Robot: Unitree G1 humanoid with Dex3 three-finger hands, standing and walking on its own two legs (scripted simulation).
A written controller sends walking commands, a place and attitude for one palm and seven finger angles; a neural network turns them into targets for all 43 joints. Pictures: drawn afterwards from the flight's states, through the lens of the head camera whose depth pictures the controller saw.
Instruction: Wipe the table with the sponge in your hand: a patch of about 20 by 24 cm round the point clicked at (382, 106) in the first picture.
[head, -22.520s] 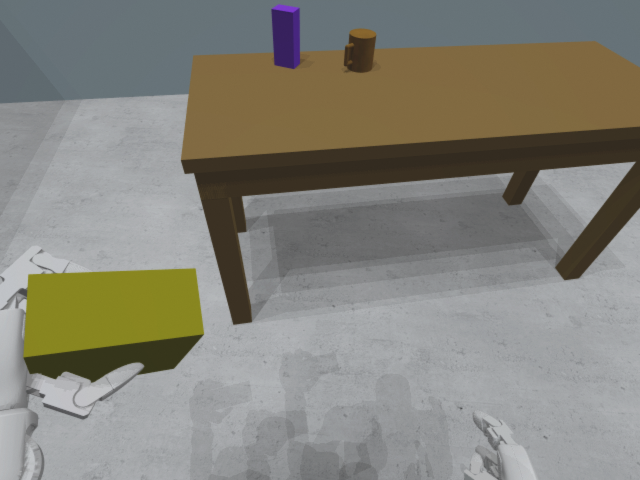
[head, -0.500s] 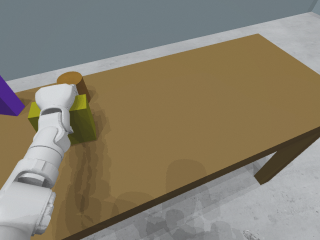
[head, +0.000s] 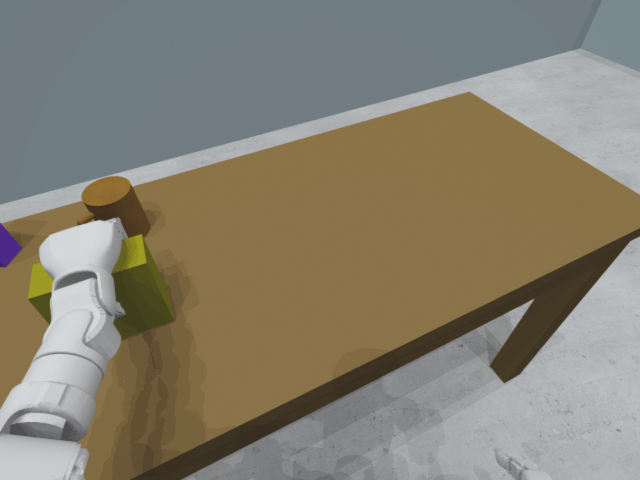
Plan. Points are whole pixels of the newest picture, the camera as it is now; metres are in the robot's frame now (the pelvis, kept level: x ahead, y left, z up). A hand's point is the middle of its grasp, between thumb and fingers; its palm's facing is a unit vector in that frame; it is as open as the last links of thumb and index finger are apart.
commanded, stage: wipe back along the middle lane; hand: left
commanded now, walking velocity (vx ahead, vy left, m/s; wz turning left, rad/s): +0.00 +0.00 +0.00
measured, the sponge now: (114, 304) +0.35 +0.33 +0.01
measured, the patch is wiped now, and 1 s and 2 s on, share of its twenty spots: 0.55 0.80 0.85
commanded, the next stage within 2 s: slide across to the third lane in 1.12 s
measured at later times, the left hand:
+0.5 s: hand (107, 300) +0.32 +0.30 +0.06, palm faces +0.01 -0.03 -1.00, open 10.6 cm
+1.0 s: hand (116, 334) +0.27 +0.27 +0.06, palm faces +0.08 -0.07 -0.99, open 10.6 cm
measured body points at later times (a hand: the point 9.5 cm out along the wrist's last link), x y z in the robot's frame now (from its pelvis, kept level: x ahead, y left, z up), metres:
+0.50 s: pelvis +0.00 +0.01 +0.00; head -0.01 -0.02 +0.45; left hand +0.31 +0.30 +0.12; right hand +0.18 -0.23 -0.10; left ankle +0.00 +0.09 -0.74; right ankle -0.04 -0.09 -0.74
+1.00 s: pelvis -0.01 +0.02 +0.00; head -0.04 -0.01 +0.45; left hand +0.26 +0.27 +0.12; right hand +0.22 -0.18 -0.08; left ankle +0.00 +0.09 -0.74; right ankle -0.04 -0.09 -0.74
